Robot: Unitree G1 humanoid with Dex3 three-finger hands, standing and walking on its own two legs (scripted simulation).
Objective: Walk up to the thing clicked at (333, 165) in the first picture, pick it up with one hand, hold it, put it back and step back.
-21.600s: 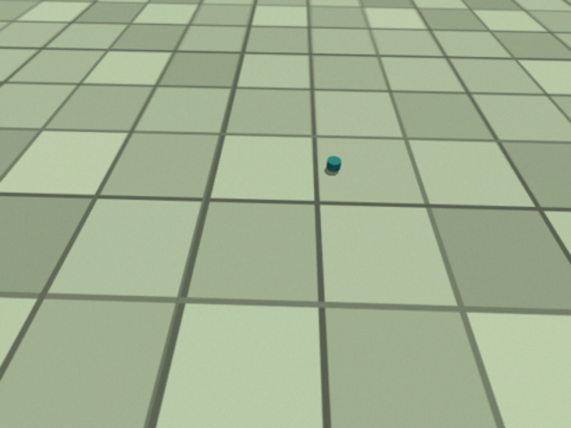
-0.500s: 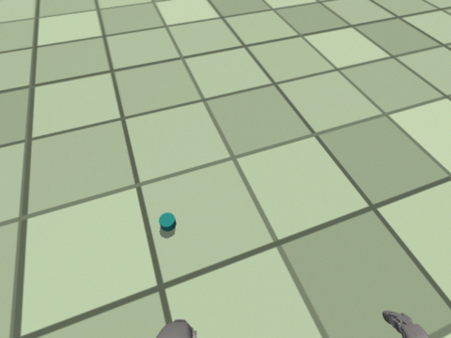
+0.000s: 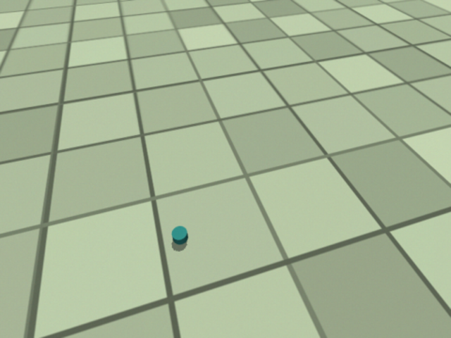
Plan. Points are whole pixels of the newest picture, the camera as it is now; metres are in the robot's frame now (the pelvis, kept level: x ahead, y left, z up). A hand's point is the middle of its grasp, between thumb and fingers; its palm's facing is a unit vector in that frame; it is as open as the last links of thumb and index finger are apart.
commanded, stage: walk up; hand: left
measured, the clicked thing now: (180, 235) +0.70 +0.22 -0.74
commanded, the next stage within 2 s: stand in 0.40 s
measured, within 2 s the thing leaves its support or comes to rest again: neither
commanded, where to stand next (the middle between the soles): +0.30 -0.03 m, yaw -2 degrees
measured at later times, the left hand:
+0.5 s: hand out of the picture +0.08 +0.26 -0.14, palm faces +0.04 -0.94 -0.34, open 7.4 cm
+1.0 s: hand out of the picture +0.06 +0.25 -0.14, palm faces -0.02 -0.94 -0.34, open 7.4 cm
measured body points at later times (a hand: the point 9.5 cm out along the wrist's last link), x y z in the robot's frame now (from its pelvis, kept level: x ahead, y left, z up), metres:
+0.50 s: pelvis +0.01 +0.00 +0.01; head +0.02 +0.01 +0.46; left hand +0.08 +0.31 -0.12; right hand +0.13 -0.29 -0.11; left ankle +0.02 +0.13 -0.73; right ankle -0.02 -0.13 -0.73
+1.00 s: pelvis -0.02 -0.01 +0.02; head -0.01 -0.01 +0.47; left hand +0.06 +0.30 -0.12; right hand +0.05 -0.31 -0.12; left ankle +0.02 +0.13 -0.73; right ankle -0.02 -0.13 -0.73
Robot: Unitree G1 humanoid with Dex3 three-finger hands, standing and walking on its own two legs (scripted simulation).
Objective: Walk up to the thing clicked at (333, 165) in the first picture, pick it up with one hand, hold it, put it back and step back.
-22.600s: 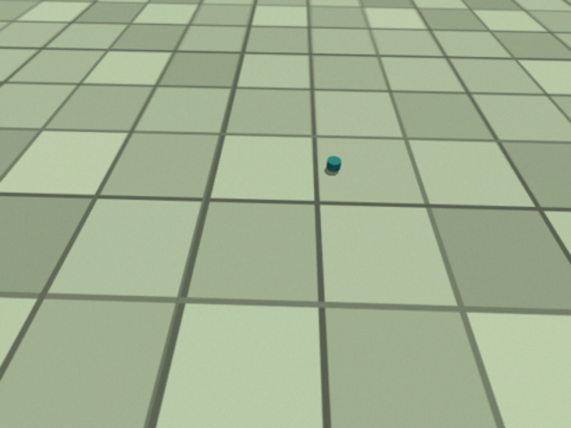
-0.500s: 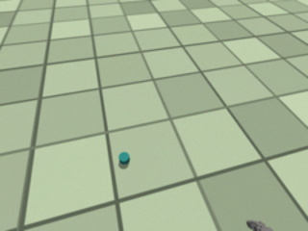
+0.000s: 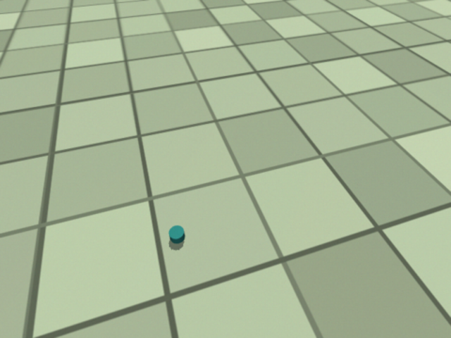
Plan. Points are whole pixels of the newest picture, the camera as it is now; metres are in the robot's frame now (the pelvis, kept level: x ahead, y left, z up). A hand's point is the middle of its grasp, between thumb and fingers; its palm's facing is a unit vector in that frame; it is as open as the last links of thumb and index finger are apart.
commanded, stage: stand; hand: left
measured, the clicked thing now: (177, 234) +0.71 +0.23 -0.76
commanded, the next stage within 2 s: walk up in 0.40 s
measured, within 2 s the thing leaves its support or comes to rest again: neither
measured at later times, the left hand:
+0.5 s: hand out of the picture +0.07 +0.26 -0.15, palm faces +0.03 -0.94 -0.33, open 7.4 cm
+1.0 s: hand (64, 328) +0.19 +0.33 -0.16, palm faces -0.04 -0.94 -0.35, open 7.4 cm
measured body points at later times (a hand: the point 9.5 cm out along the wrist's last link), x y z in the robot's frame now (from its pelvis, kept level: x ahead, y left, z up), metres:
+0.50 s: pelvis +0.01 +0.00 +0.00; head +0.01 +0.00 +0.45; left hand +0.07 +0.31 -0.13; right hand +0.07 -0.31 -0.13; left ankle +0.02 +0.13 -0.73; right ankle -0.01 -0.12 -0.75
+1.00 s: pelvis +0.14 +0.05 -0.01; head +0.16 +0.06 +0.44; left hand +0.19 +0.38 -0.13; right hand +0.17 -0.27 -0.12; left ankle +0.12 +0.17 -0.75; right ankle +0.25 -0.10 -0.71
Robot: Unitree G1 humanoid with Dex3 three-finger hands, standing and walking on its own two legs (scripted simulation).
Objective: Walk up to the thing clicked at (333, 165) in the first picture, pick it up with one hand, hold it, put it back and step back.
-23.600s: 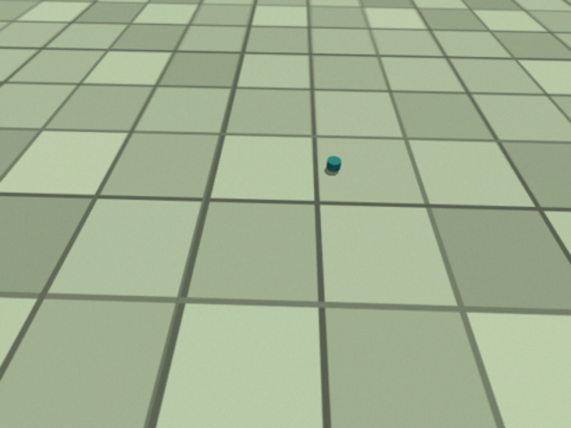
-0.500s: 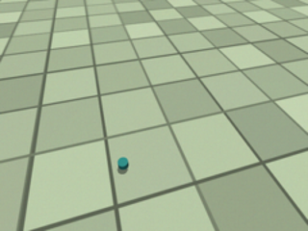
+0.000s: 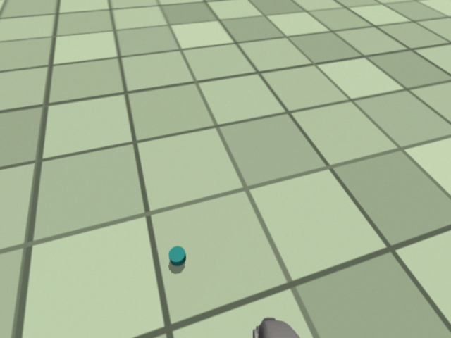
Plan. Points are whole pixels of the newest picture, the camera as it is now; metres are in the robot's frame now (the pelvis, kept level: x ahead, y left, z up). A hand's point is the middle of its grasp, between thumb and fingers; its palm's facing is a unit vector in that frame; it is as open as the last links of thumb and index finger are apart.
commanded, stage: walk up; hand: left
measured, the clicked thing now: (177, 256) +0.57 +0.18 -0.75
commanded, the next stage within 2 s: none
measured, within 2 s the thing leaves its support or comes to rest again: neither
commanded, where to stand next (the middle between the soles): +0.17 -0.07 m, yaw -2 degrees
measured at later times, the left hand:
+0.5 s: hand (107, 330) +0.18 +0.23 -0.17, palm faces +0.03 -0.95 -0.32, open 7.4 cm
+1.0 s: hand (105, 334) +0.17 +0.23 -0.14, palm faces +0.07 -0.94 -0.33, open 7.4 cm
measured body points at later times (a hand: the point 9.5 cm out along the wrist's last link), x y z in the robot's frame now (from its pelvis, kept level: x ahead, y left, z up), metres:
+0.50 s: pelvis +0.09 -0.03 -0.01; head +0.11 -0.01 +0.43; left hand +0.18 +0.28 -0.14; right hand +0.16 -0.34 -0.13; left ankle +0.09 +0.10 -0.74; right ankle +0.14 -0.14 -0.74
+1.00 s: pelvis +0.10 -0.03 +0.01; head +0.11 -0.03 +0.46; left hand +0.17 +0.27 -0.12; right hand +0.22 -0.32 -0.12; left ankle +0.09 +0.10 -0.74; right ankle +0.14 -0.15 -0.74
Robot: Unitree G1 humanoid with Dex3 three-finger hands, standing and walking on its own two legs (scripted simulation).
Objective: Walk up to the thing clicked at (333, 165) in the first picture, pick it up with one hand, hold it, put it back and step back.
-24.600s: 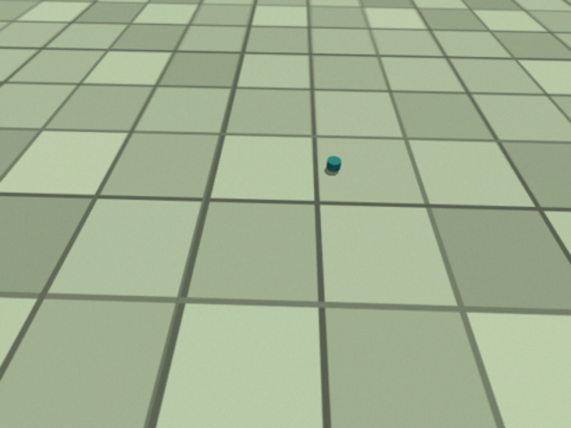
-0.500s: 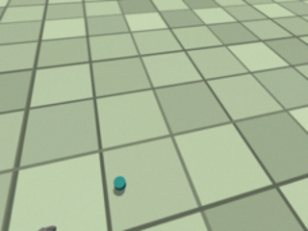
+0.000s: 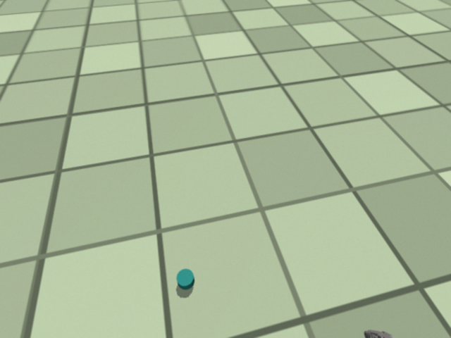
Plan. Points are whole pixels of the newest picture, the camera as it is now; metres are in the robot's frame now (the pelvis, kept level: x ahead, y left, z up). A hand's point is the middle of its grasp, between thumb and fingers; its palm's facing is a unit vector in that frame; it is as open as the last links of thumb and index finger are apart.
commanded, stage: walk up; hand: left
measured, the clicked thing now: (185, 279) +0.48 +0.19 -0.76
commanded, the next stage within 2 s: none
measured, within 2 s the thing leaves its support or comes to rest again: neither
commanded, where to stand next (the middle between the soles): +0.07 -0.04 m, yaw -4 degrees
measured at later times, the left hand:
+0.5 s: hand out of the picture +0.07 +0.25 -0.16, palm faces +0.00 -0.95 -0.32, open 7.4 cm
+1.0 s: hand out of the picture +0.08 +0.29 -0.18, palm faces -0.01 -0.95 -0.31, open 7.4 cm
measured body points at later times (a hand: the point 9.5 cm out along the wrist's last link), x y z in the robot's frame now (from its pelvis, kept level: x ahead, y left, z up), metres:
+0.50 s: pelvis +0.00 +0.00 +0.00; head +0.01 +0.00 +0.45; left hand +0.07 +0.30 -0.14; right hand +0.05 -0.30 -0.14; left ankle -0.01 +0.13 -0.75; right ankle +0.03 -0.12 -0.75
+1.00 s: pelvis -0.04 +0.04 -0.01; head -0.01 +0.07 +0.43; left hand +0.08 +0.34 -0.15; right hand +0.00 -0.28 -0.12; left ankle -0.05 +0.14 -0.75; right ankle +0.01 -0.11 -0.72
